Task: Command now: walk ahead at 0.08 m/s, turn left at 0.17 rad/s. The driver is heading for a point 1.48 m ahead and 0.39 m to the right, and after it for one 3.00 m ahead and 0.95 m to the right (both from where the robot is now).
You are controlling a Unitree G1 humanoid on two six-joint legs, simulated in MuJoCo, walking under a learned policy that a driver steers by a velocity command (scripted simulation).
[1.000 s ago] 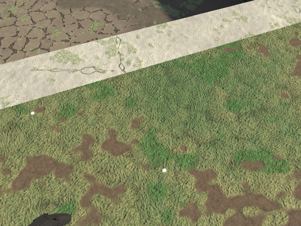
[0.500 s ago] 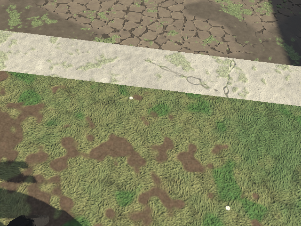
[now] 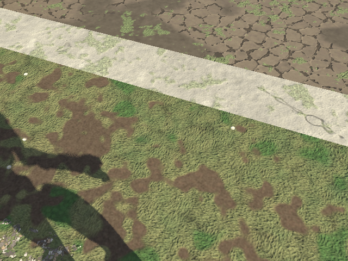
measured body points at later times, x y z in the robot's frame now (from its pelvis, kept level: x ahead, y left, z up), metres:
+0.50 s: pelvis +0.16 -0.05 -0.01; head +0.17 -0.06 +0.44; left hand +0.30 +0.23 -0.09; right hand +0.21 -0.33 -0.13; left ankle +0.03 +0.10 -0.66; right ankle +0.17 -0.13 -0.74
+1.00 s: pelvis +0.56 -0.03 -0.01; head +0.59 -0.03 +0.43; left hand +0.56 +0.24 -0.15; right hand +0.69 -0.30 -0.13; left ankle +0.62 +0.04 -0.74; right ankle +0.35 -0.15 -0.61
